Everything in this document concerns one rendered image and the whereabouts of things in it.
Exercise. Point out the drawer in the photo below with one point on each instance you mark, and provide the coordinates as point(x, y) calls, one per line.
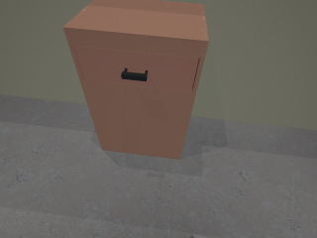
point(164, 71)

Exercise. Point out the handle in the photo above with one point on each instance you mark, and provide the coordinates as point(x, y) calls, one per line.
point(134, 75)

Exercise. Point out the cabinet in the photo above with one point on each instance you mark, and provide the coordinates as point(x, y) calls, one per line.
point(135, 119)

